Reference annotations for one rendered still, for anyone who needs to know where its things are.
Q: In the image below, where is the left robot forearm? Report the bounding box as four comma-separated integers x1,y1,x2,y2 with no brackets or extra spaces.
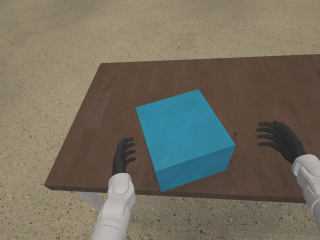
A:
89,173,136,240

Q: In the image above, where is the robot right hand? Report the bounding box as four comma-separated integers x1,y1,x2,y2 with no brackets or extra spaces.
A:
256,120,307,164

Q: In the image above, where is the right robot forearm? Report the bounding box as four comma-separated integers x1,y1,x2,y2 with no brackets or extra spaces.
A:
292,154,320,232

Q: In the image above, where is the robot left hand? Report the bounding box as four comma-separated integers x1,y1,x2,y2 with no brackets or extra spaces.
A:
112,137,136,176

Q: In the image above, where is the carton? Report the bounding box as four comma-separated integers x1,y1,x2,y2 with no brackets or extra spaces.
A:
136,89,236,192

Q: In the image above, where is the table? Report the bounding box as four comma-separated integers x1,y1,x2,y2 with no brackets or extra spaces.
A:
44,54,320,232

